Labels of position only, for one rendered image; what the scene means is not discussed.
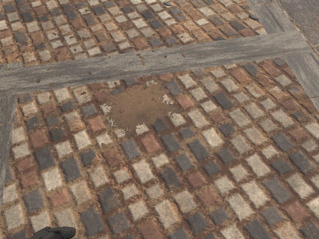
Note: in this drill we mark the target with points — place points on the robot left hand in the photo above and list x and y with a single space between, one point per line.
64 232

